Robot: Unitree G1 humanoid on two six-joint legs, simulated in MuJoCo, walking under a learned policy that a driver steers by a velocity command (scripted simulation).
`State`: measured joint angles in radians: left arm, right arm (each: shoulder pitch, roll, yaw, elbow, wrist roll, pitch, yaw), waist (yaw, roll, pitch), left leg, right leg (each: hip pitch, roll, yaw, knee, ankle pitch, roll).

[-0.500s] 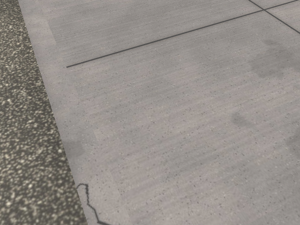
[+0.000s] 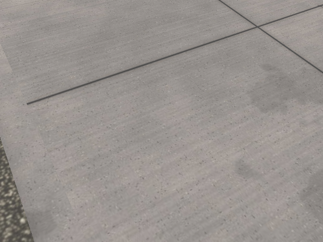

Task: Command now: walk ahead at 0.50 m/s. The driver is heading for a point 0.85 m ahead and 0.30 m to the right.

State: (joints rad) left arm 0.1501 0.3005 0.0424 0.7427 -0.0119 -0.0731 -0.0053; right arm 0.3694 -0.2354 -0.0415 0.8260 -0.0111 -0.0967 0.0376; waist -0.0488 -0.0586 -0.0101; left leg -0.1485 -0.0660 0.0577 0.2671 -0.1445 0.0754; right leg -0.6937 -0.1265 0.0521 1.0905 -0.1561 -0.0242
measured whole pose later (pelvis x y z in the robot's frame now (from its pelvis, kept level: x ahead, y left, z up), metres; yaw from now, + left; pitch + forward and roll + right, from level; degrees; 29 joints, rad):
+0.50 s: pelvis +0.30 -0.08 -0.01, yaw -9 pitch +2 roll +0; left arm 0.30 0.28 0.05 0.78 -0.01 -0.06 -0.02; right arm 0.18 -0.30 -0.03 0.72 -0.01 -0.10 0.00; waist 0.03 0.03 0.03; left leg -0.57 0.08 -0.06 1.11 -0.30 -0.03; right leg -0.28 0.11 0.04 0.38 -0.13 -0.11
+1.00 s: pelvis +0.58 -0.09 -0.01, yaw -26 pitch +1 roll +2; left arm 0.28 0.32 0.07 0.70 -0.02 -0.02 0.00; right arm 0.24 -0.26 -0.06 0.74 -0.01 -0.10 0.01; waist -0.01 -0.05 0.02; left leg -0.22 -0.03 0.06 0.39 -0.19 0.03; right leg -0.56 -0.04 0.07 1.17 -0.32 -0.01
